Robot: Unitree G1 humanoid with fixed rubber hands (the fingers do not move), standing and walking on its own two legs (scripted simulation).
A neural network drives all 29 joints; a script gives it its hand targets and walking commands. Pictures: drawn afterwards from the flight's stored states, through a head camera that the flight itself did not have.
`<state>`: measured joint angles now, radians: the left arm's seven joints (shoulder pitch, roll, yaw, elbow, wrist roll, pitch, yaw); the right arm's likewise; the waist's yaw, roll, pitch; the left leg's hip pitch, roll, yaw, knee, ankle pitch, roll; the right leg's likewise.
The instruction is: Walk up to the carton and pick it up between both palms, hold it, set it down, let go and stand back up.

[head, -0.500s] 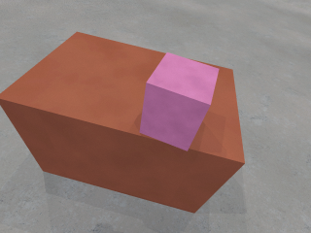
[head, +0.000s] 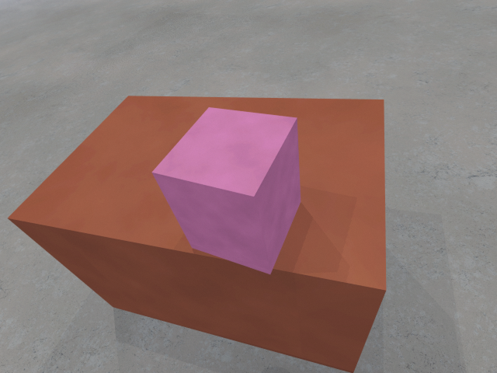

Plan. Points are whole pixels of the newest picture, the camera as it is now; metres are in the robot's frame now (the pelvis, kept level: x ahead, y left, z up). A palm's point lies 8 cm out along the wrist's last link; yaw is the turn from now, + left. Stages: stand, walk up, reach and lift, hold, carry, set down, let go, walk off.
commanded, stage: walk up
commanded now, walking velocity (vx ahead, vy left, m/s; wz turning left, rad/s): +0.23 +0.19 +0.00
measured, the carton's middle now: (239, 189) +0.47 +0.07 +0.01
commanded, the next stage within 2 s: none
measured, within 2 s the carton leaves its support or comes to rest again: neither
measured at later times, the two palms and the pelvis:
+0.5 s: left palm out of the picture -0.02 +0.22 -0.08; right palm out of the picture +0.08 -0.27 -0.16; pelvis +0.03 -0.03 +0.01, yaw +2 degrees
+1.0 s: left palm out of the picture -0.14 +0.39 -0.17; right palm out of the picture -0.03 -0.08 -0.12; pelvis -0.09 +0.15 -0.01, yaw +3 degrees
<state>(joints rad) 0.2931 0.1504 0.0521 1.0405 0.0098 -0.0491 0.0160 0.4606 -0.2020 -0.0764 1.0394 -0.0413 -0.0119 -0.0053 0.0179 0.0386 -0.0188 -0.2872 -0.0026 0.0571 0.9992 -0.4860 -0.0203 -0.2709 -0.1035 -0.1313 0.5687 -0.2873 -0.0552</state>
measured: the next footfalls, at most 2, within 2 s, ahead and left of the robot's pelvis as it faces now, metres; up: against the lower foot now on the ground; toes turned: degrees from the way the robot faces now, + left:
left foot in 0.92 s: -0.07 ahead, +0.26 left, +0.00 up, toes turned +7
right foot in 1.66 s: -0.02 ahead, +0.20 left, +0.00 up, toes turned -11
